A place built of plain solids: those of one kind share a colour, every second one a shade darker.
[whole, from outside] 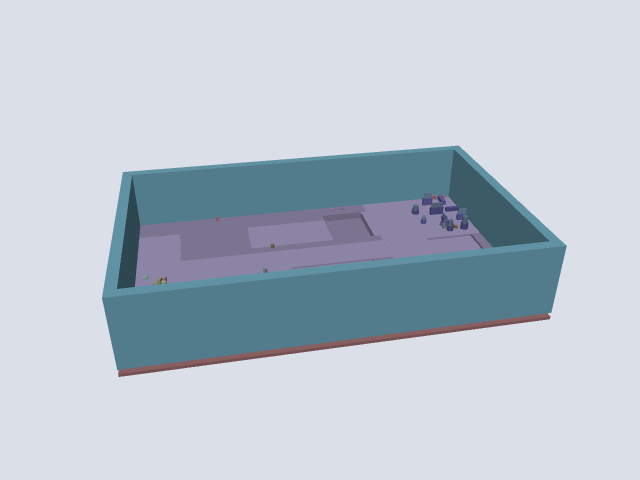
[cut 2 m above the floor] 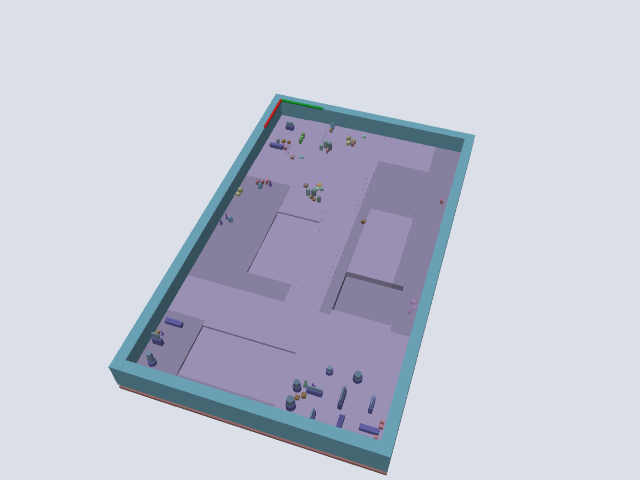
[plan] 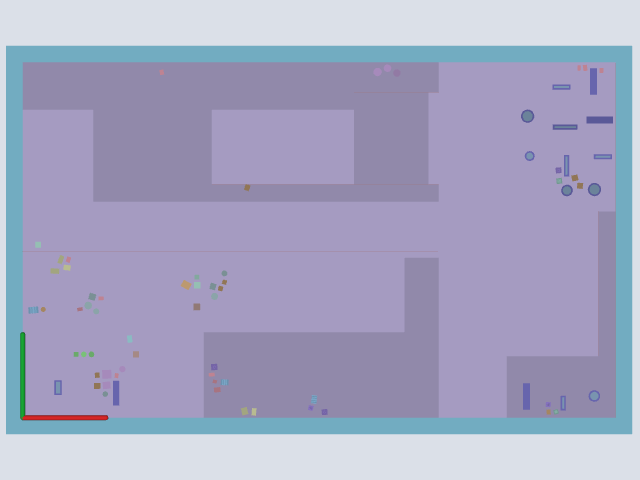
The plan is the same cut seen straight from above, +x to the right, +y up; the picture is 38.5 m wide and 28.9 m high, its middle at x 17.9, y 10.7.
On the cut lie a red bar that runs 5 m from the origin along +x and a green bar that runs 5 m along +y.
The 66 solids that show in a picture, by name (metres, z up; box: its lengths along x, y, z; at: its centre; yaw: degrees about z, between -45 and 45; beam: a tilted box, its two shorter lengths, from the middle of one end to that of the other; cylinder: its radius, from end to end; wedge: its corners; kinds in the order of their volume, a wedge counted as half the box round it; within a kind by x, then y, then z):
{
 "floor_1": {"box": [4.25, 5.54, 1.32], "at": [2.12, 15.77, -0.66]},
 "floor_2": {"box": [8.3, 3.4, 0.9], "at": [4.15, 1.7, -0.55]},
 "floor_3": {"box": [8.3, 2.6, 1.0], "at": [4.15, 4.7, -0.5]},
 "floor_4": {"box": [8.3, 4.0, 1.0], "at": [4.15, 8.0, -0.5]},
 "floor_5": {"box": [7.13, 5.54, 1.32], "at": [7.82, 15.77, -0.66]},
 "floor_6": {"box": [2.6, 10.0, 1.0], "at": [9.6, 5.0, -0.5]},
 "floor_7": {"box": [19.95, 1.05, 1.32], "at": [9.97, 19.07, -0.66]},
 "floor_8": {"box": [25.05, 2.6, 1.0], "at": [12.53, 11.3, -0.5]},
 "floor_9": {"box": [25.05, 0.4, 1.32], "at": [12.53, 12.8, -0.66]},
 "floor_10": {"box": [25.05, 1.81, 1.32], "at": [12.53, 20.5, -0.66]},
 "floor_11": {"box": [3.9, 4.48, 1.32], "at": [12.85, 7.39, -0.66]},
 "floor_12": {"box": [8.57, 4.49, 1.32], "at": [15.66, 16.3, -0.66]},
 "floor_13": {"box": [14.15, 5.15, 1.32], "at": [17.98, 2.58, -0.66]},
 "floor_14": {"box": [14.15, 0.37, 1.32], "at": [17.98, 9.81, -0.66]},
 "floor_15": {"box": [13.67, 1.05, 1.32], "at": [18.21, 13.53, -0.66]},
 "floor_16": {"box": [8.19, 4.48, 1.14], "at": [18.89, 7.39, -0.75]},
 "floor_17": {"box": [4.48, 5.54, 0.59], "at": [22.19, 16.82, -1.02]},
 "floor_18": {"box": [2.06, 4.48, 1.32], "at": [24.02, 7.39, -0.66]},
 "floor_19": {"box": [0.62, 5.54, 1.32], "at": [24.74, 16.82, -0.66]},
 "floor_20": {"box": [4.1, 21.4, 1.0], "at": [27.1, 10.7, -0.5]},
 "floor_21": {"box": [0.5, 8.72, 1.32], "at": [29.4, 8.06, -0.66]},
 "floor_22": {"box": [5.01, 8.72, 1.08], "at": [32.16, 8.06, -0.78]},
 "floor_23": {"box": [6.55, 3.7, 1.32], "at": [32.42, 1.85, -0.66]},
 "floor_24": {"box": [6.55, 8.98, 1.32], "at": [32.42, 16.91, -0.66]},
 "floor_25": {"box": [1.04, 8.72, 1.32], "at": [35.18, 8.06, -0.66]},
 "wall_1": {"box": [1.0, 21.4, 7.0], "at": [-0.5, 10.7, 2.5]},
 "wall_2": {"box": [37.7, 1.0, 7.0], "at": [17.85, -0.5, 2.5]},
 "wall_3": {"box": [37.7, 1.0, 7.0], "at": [17.85, 21.9, 2.5]},
 "wall_4": {"box": [1.0, 21.4, 7.0], "at": [36.2, 10.7, 2.5]},
 "floor_base_1": {"box": [37.7, 23.4, 0.3], "at": [17.85, 10.7, -1.57]},
 "piece_1": {"box": [0.46, 0.9, 0.55], "at": [2.13, 1.81, 0.17]},
 "piece_2": {"box": [0.38, 1.5, 0.48], "at": [5.62, 1.48, 0.14]},
 "piece_3": {"box": [0.42, 1.6, 0.43], "at": [30.33, 1.28, 0.21]},
 "piece_4": {"cylinder": 0.4, "from": [30.4, 18.15, 0.0], "to": [30.4, 18.15, 0.45]},
 "piece_5": {"cylinder": 0.3, "from": [30.53, 15.75, 0.0], "to": [30.53, 15.75, 0.45]},
 "piece_6": {"box": [1.1, 0.32, 0.85], "at": [32.44, 19.91, 0.42]},
 "piece_7": {"box": [0.32, 0.9, 0.85], "at": [32.54, 0.88, 0.42]},
 "piece_8": {"box": [1.5, 0.32, 0.85], "at": [32.66, 17.5, 0.42]},
 "piece_9": {"box": [0.32, 1.3, 0.7], "at": [32.74, 15.18, 0.35]},
 "piece_10": {"cylinder": 0.35, "from": [32.77, 13.68, 0.0], "to": [32.77, 13.68, 0.55]},
 "piece_11": {"box": [0.42, 1.6, 0.43], "at": [34.37, 20.25, 0.21]},
 "piece_12": {"cylinder": 0.35, "from": [34.42, 1.31, 0.0], "to": [34.42, 1.31, 0.5]},
 "piece_13": {"cylinder": 0.4, "from": [34.43, 13.74, 0.0], "to": [34.43, 13.74, 0.7]},
 "piece_14": {"box": [1.6, 0.42, 0.43], "at": [34.75, 17.93, 0.21]},
 "piece_15": {"box": [1.1, 0.32, 0.7], "at": [34.94, 15.71, 0.35]},
 "plant_1": {"box": [0.26, 0.7, 0.46], "at": [2.13, 1.81, 0.68]},
 "plant_2": {"cylinder": 0.3, "from": [30.4, 18.15, 0.45], "to": [30.4, 18.15, 0.96]},
 "plant_3": {"box": [0.9, 0.12, 0.66], "at": [32.44, 19.91, 1.18]},
 "plant_4": {"box": [0.12, 0.7, 0.76], "at": [32.54, 0.88, 1.23]},
 "plant_5": {"box": [1.3, 0.12, 0.56], "at": [32.66, 17.5, 1.13]},
 "plant_6": {"box": [0.12, 1.1, 0.36], "at": [32.74, 15.18, 0.88]},
 "plant_7": {"cylinder": 0.25, "from": [32.77, 13.68, 0.55], "to": [32.77, 13.68, 1.21]},
 "plant_8": {"cylinder": 0.25, "from": [34.42, 1.31, 0.5], "to": [34.42, 1.31, 1.71]},
 "plant_9": {"cylinder": 0.3, "from": [34.43, 13.74, 0.7], "to": [34.43, 13.74, 1.46]},
 "plant_10": {"box": [0.9, 0.12, 0.61], "at": [34.94, 15.71, 1.0]},
 "bin_1": {"cylinder": 0.23, "from": [3.94, 6.75, 0.0], "to": [3.94, 6.75, 0.95]},
 "bin_2": {"box": [0.41, 0.4, 0.99], "at": [4.19, 7.28, 0.49], "yaw": -15.5},
 "bag_1": {"box": [0.53, 0.32, 0.47], "at": [1.94, 8.83, 0.23], "yaw": -3.4},
 "bag_2": {"box": [0.37, 0.44, 0.41], "at": [13.36, 0.39, 0.2], "yaw": 13.4},
 "hose_coil_1": {"box": [0.47, 0.43, 0.13], "at": [5.05, 1.95, -0.09], "yaw": 5.3},
 "hose_coil_2": {"box": [0.56, 0.53, 0.13], "at": [5.06, 2.62, -0.09], "yaw": 0.9},
 "hose_coil_3": {"cylinder": 0.25, "from": [21.37, 20.81, -0.05], "to": [21.37, 20.81, 0.1]},
 "hose_coil_4": {"cylinder": 0.23, "from": [21.96, 21.05, -0.05], "to": [21.96, 21.05, 0.08]},
 "hose_coil_5": {"cylinder": 0.23, "from": [22.53, 20.75, -0.05], "to": [22.53, 20.75, 0.07]},
 "edge_bag_1": {"box": [0.39, 0.39, 0.22], "at": [10.52, 7.98, 0.11]},
 "inway_hose_coil_1": {"box": [0.54, 0.43, 0.14], "at": [9.84, 7.99, 0.02], "yaw": -28.9}
}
